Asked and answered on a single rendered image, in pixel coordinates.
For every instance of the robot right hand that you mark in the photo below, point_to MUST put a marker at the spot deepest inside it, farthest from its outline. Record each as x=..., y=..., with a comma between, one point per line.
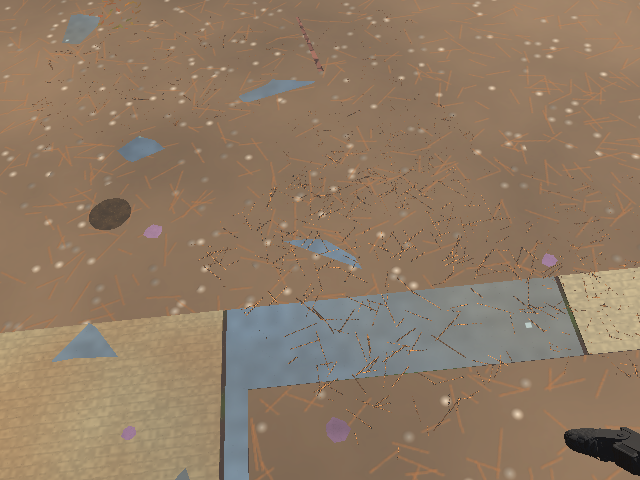
x=619, y=446

